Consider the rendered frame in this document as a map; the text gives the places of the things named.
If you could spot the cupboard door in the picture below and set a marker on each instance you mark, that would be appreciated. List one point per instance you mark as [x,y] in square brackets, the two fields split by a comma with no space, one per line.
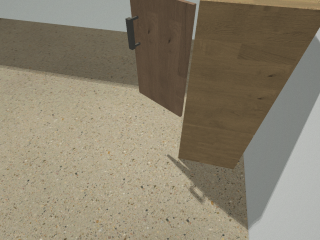
[164,29]

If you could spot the handle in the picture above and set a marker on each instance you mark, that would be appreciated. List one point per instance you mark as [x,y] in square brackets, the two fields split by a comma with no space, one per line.
[130,32]

